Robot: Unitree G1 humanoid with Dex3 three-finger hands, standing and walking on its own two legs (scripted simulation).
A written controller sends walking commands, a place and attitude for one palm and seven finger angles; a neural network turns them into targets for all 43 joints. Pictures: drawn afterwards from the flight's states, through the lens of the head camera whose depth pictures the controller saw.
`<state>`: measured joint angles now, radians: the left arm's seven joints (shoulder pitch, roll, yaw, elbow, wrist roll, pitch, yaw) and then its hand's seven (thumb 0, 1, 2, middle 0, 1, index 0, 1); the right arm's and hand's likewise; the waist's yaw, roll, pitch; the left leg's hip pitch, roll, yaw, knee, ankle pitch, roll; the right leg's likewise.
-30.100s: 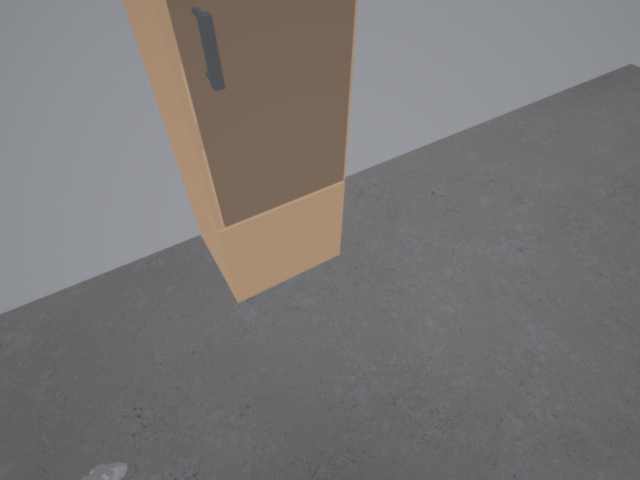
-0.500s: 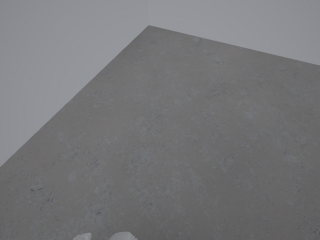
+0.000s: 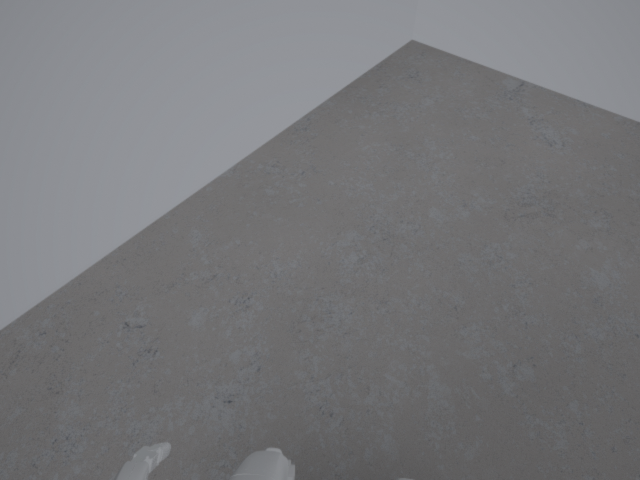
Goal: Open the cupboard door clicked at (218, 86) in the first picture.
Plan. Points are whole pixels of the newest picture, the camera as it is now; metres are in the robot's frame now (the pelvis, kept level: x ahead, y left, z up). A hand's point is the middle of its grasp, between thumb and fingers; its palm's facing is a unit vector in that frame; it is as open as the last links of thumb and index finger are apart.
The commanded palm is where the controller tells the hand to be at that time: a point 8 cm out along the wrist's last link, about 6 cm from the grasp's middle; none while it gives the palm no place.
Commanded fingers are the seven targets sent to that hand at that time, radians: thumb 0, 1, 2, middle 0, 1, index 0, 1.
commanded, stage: turn to face it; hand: left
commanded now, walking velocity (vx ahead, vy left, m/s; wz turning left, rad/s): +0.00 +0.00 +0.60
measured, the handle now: out of the picture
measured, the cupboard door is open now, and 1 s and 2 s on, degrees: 38 38 38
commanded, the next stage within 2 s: none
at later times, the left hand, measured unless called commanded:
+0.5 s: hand out of the picture +0.04 +0.22 -0.15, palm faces +0.33 -0.91 -0.27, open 7.4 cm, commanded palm none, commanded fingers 0.00 0.90 0.90 -0.20 -0.30 -0.20 -0.30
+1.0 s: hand out of the picture -0.04 +0.20 -0.16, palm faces +0.60 -0.76 -0.24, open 7.4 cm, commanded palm none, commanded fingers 0.00 0.90 0.90 -0.20 -0.30 -0.20 -0.30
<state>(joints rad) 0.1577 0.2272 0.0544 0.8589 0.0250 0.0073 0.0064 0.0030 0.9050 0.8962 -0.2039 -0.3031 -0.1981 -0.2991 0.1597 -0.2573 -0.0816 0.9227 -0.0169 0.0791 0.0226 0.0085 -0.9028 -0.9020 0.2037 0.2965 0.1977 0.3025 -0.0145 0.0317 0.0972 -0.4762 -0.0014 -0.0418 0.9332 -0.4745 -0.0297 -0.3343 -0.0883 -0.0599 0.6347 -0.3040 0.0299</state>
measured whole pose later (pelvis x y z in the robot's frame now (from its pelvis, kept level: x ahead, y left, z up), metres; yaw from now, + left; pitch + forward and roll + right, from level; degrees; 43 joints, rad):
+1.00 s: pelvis +0.01 -0.02 +0.01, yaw +37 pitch +1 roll -1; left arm 0.16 0.25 0.07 0.91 0.01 0.06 0.00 0.01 0.91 0.90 -0.20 -0.30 -0.20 -0.30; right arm 0.16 -0.22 -0.05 0.90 -0.03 0.04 0.01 0.01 -0.90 -0.90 0.20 0.30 0.20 0.30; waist -0.01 -0.02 0.11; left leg -0.33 0.00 -0.04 0.56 -0.24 0.01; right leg -0.44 -0.07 -0.03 0.96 -0.47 0.08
